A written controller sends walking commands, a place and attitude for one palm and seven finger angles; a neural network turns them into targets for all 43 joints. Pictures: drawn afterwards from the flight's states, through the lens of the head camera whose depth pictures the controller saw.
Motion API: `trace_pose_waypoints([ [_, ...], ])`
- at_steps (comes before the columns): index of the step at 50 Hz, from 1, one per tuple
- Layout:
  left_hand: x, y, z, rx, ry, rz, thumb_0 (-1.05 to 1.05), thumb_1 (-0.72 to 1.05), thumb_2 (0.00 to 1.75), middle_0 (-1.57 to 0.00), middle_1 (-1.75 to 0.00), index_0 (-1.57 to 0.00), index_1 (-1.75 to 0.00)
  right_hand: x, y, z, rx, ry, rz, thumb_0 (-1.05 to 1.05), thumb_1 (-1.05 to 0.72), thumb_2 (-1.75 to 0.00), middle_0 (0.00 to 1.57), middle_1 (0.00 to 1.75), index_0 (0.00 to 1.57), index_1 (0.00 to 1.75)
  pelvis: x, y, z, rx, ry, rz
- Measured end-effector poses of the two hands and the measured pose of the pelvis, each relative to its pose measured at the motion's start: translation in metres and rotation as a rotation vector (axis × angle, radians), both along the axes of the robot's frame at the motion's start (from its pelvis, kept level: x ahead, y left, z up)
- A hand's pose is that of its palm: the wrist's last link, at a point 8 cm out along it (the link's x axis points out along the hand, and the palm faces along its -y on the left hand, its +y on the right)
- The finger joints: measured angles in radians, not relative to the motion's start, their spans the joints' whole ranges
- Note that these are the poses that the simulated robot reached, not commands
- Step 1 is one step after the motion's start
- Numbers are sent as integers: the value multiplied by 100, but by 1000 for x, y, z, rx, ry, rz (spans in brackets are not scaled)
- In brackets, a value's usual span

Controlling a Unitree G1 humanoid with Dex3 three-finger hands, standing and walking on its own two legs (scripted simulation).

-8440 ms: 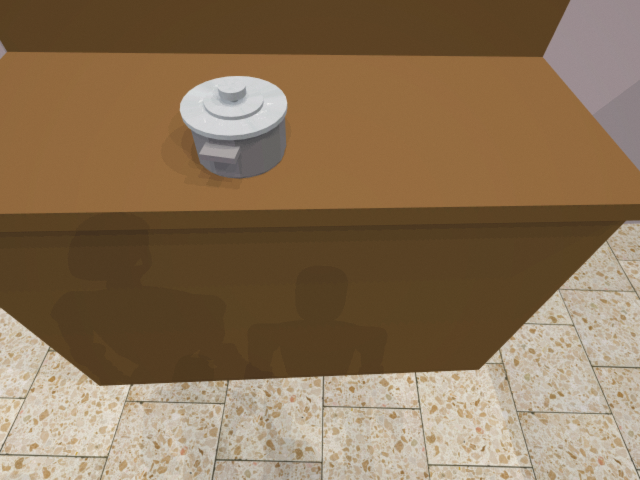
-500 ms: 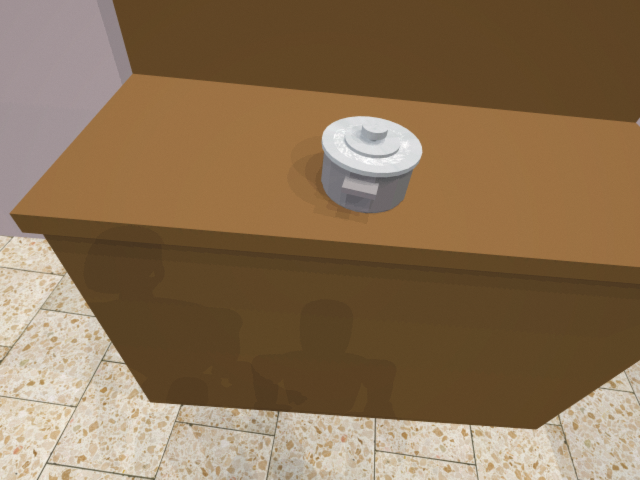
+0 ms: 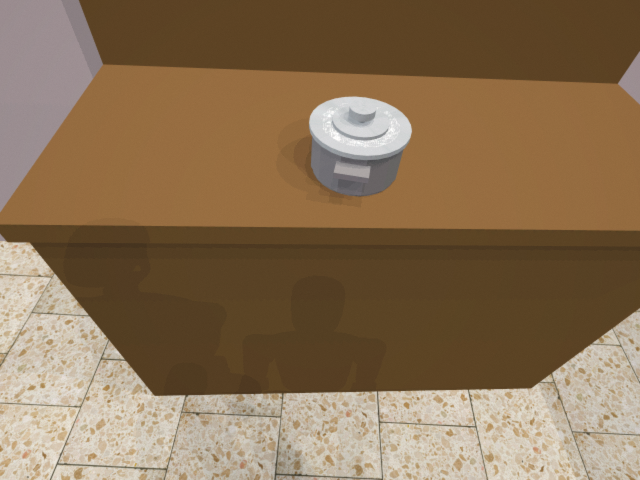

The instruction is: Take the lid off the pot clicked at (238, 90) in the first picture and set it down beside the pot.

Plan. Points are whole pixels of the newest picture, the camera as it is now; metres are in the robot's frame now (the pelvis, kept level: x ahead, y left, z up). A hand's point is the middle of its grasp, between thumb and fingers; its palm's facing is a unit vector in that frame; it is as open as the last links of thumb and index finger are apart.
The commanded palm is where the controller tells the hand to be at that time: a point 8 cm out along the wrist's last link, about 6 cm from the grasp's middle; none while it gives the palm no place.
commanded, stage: look again from close up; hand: left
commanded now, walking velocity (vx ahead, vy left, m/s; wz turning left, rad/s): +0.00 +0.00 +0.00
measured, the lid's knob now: (362, 110) +0.60 -0.04 +0.16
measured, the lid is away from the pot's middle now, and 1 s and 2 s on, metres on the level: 0.00 0.00 0.00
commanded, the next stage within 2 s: none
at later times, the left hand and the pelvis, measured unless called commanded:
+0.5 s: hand out of the picture -0.02 +0.11 -0.18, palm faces +0.05 -0.99 -0.14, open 7.4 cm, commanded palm none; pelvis +0.02 -0.04 +0.00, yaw +0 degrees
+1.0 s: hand out of the picture +0.03 +0.09 -0.18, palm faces +0.04 -0.98 -0.18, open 7.4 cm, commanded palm none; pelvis +0.04 -0.08 +0.00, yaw -1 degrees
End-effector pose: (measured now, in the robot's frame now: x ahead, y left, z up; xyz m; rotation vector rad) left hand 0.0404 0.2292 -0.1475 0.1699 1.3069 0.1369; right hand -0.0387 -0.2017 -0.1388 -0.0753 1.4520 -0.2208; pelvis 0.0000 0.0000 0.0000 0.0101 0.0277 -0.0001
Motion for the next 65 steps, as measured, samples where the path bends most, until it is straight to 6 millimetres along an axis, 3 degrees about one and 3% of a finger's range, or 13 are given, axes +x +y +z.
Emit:
trace_pose_waypoints([
  [7,-33,-17,1,-14,83,26,1,91,90,-20,-30,-20,-30,0,-8,-3,13,24,5,0,-91,-89,20,30,20,30,3,-6,1,-10,-13,0],
  [13,-60,-38,-1,-42,154,50,1,91,90,-20,-30,-20,-30,17,-21,-2,1,-11,21,0,-91,-89,20,30,20,30,7,-16,1,-5,-19,-1],
  [20,-72,-60,-1,-63,174,75,1,91,90,-20,-30,-20,-30,41,-43,-2,-18,-47,54,1,-92,-89,20,30,20,30,14,-28,1,-3,-20,2],
  [30,-54,-81,-3,-69,136,62,1,91,90,-20,-30,-20,-30,63,-66,-2,-34,-91,62,0,-92,-89,20,30,19,30,23,-48,1,1,-29,-6],
  [44,-20,-88,1,-26,78,48,1,91,90,-20,-30,-20,-30,64,-82,-6,-15,-54,53,0,-92,-89,20,30,19,30,34,-69,0,8,-27,-9],
  [65,-15,-106,-5,-48,85,70,1,91,90,-20,-30,-20,-30,82,-97,-3,-46,-71,46,0,-92,-89,20,30,19,30,46,-80,-2,1,-32,-16],
])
